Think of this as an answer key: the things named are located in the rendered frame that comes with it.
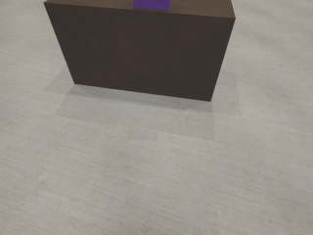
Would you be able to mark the pedestal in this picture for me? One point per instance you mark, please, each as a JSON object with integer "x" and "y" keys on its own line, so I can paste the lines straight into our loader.
{"x": 176, "y": 52}

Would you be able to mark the carton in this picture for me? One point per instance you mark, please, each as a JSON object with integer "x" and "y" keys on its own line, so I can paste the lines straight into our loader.
{"x": 151, "y": 4}

